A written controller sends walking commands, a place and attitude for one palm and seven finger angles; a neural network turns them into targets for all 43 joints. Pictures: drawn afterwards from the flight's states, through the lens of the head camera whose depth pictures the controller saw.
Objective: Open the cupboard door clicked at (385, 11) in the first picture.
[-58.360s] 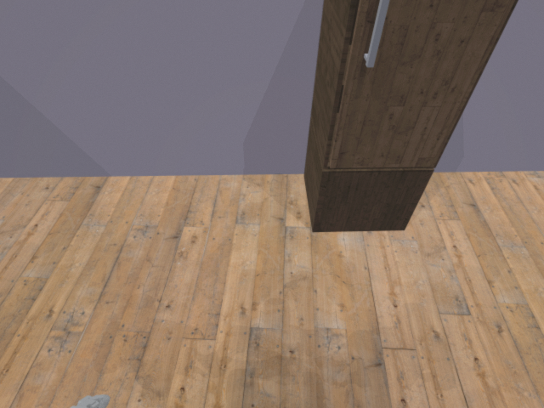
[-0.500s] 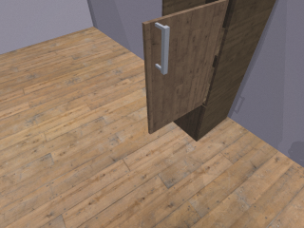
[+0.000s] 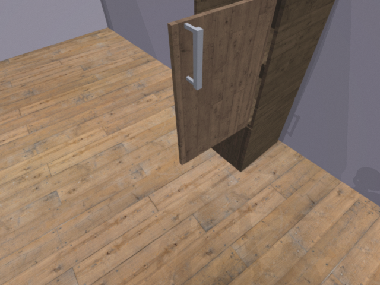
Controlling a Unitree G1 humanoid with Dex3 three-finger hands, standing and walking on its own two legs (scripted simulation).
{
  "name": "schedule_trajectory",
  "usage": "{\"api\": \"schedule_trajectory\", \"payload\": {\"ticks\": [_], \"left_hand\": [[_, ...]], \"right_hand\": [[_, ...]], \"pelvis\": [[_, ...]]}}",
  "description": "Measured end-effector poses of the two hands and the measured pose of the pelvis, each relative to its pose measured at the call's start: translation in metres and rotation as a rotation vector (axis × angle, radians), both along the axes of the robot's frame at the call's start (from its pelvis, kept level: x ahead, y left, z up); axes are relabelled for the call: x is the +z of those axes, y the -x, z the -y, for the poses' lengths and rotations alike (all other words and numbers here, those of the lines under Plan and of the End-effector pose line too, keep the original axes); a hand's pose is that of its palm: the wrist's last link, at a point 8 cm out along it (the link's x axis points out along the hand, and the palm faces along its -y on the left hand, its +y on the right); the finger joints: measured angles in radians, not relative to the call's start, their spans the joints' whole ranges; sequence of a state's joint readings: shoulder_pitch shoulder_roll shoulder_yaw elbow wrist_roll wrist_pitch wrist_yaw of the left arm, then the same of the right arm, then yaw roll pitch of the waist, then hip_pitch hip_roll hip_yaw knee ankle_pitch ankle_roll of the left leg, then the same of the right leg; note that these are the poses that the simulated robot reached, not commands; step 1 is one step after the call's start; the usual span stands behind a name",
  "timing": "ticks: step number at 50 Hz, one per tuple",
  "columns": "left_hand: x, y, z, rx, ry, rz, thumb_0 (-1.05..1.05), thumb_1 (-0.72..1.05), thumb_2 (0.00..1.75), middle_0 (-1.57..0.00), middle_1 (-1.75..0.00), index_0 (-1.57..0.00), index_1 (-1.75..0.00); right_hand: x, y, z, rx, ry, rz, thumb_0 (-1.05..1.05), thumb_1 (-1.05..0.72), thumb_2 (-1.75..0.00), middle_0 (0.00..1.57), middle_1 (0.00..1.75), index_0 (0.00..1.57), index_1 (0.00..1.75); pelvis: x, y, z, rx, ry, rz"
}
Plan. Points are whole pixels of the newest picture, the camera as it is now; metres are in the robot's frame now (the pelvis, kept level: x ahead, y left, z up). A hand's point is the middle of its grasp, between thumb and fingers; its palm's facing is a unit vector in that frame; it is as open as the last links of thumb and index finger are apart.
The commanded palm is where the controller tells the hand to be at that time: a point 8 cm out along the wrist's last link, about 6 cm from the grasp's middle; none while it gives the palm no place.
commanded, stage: look to check the result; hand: left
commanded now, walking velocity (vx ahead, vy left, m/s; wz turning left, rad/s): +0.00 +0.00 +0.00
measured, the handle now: (193, 58) +0.65 +0.02 +0.15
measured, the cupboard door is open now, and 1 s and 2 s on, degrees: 86 86 86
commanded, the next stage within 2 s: stand and wait in 0.46 s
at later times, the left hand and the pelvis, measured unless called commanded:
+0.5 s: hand out of the picture +0.08 +0.20 -0.16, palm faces +0.01 -0.95 -0.30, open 7.4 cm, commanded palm none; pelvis +0.02 -0.02 +0.00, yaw +1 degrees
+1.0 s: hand out of the picture +0.10 +0.21 -0.16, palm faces +0.00 -0.95 -0.31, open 7.4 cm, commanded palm none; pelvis +0.03 -0.02 +0.01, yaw +1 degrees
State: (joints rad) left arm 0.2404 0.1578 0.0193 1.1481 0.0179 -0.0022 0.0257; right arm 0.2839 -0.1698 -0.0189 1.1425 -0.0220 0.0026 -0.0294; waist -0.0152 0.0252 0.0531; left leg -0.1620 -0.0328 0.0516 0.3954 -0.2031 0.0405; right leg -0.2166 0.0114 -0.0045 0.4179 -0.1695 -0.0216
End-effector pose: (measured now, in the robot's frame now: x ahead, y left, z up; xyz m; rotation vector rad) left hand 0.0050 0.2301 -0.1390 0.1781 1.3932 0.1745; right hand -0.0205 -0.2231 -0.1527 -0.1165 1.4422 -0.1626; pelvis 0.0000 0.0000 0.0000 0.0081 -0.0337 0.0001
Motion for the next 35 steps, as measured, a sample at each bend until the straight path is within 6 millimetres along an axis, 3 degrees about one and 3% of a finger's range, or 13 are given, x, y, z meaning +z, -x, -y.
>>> {"api": "schedule_trajectory", "payload": {"ticks": [23,35], "left_hand": [[0.015,-0.063,-0.019,-0.036,-0.071,0.109,0.00,0.91,0.90,-0.20,-0.30,-0.20,-0.30],[0.022,-0.086,-0.023,-0.052,-0.092,0.143,0.00,0.90,0.90,-0.20,-0.30,-0.20,-0.30]], "right_hand": [[0.013,-0.077,0.054,0.067,0.085,0.116,0.00,-0.91,-0.90,0.20,0.30,0.20,0.30],[0.019,-0.100,0.068,0.087,0.103,0.142,0.00,-0.91,-0.90,0.20,0.30,0.20,0.30]], "pelvis": [[0.004,-0.019,0.015,0.010,0.003,-0.003],[0.005,-0.027,0.020,0.015,0.003,-0.005]]}}
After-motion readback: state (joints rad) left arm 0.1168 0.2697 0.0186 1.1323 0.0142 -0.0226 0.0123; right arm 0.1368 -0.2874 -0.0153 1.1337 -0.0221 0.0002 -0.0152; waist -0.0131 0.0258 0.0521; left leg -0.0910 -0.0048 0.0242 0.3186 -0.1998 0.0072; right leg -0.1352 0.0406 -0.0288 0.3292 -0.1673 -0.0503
